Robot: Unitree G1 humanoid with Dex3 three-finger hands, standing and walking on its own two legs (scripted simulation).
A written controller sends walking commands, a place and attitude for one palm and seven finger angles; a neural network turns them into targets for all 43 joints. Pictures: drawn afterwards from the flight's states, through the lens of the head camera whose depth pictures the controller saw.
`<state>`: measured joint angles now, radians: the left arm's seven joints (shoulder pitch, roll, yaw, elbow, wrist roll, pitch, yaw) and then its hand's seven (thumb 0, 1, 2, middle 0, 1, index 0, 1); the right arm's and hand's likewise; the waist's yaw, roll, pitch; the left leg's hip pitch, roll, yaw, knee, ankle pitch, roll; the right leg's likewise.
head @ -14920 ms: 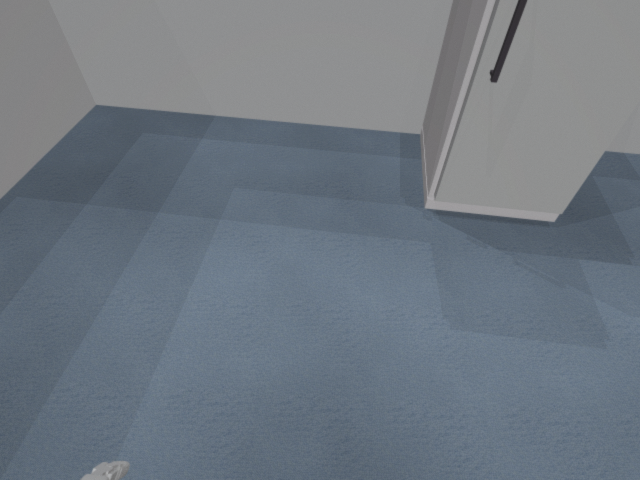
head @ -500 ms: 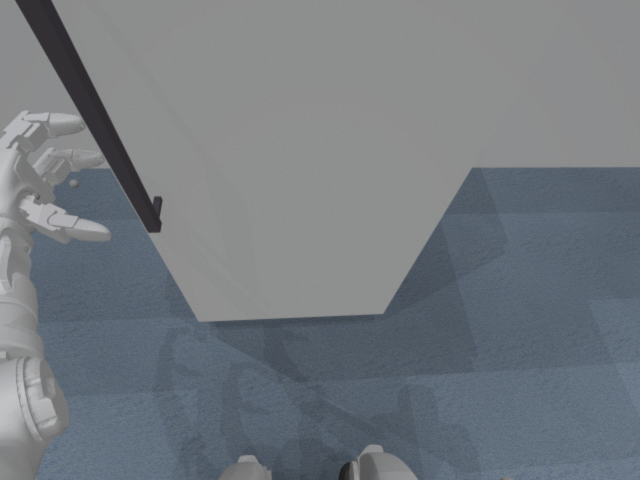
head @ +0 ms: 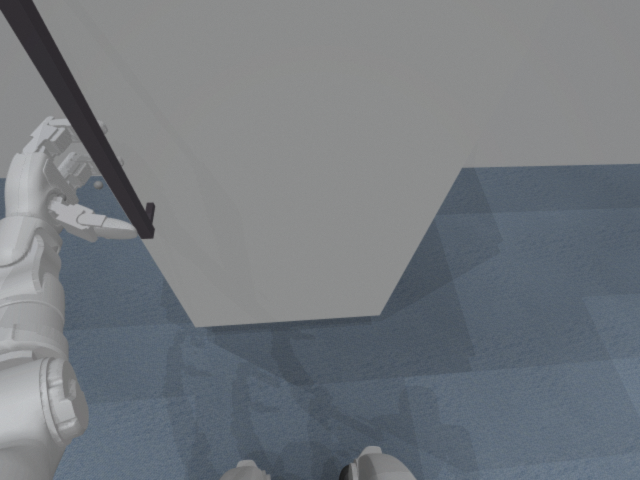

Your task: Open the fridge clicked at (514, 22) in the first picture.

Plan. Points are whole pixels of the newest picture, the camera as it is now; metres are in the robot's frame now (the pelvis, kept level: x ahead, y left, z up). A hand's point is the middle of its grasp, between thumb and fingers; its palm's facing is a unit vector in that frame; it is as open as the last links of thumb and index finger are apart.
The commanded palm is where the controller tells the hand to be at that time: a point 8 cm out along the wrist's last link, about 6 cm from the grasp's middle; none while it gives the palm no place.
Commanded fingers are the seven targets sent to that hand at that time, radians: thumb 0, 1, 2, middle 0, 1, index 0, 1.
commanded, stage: feel for the door with the fingertips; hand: left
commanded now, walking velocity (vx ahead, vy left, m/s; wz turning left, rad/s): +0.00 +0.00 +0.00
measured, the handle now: (98, 127) +0.49 +0.25 +0.13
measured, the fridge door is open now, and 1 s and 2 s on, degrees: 0 0 0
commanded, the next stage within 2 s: slide the fingers in behind the handle in 0.12 s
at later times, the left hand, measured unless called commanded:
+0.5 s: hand (104, 182) +0.45 +0.25 +0.09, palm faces +0.05 -1.00 +0.01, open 13.9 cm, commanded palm +0.41 +0.30 +0.09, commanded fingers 0.00 -0.50 0.30 -0.30 -1.20 -0.30 -1.20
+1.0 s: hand (116, 190) +0.43 +0.23 +0.09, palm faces +0.04 -1.00 +0.01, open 14.0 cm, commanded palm +0.41 +0.28 +0.09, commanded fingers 0.00 -0.50 0.30 -0.30 -1.20 -0.30 -1.20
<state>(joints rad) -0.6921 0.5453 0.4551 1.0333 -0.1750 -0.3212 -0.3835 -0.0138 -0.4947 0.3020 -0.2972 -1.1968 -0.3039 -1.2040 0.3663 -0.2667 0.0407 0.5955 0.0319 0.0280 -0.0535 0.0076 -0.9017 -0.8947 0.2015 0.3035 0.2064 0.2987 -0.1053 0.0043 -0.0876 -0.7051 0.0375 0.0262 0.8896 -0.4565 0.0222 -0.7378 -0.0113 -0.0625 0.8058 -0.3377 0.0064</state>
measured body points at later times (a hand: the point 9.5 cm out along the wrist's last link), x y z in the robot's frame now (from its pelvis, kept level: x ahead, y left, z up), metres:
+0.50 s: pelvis +0.00 +0.00 +0.00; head +0.09 +0.02 +0.44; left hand +0.44 +0.30 +0.09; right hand +0.04 -0.27 -0.11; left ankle -0.02 +0.10 -0.70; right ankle +0.03 -0.13 -0.70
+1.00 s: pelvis +0.00 +0.00 +0.00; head +0.08 +0.02 +0.44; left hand +0.43 +0.29 +0.09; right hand +0.07 -0.27 -0.11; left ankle -0.02 +0.10 -0.70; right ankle +0.03 -0.13 -0.70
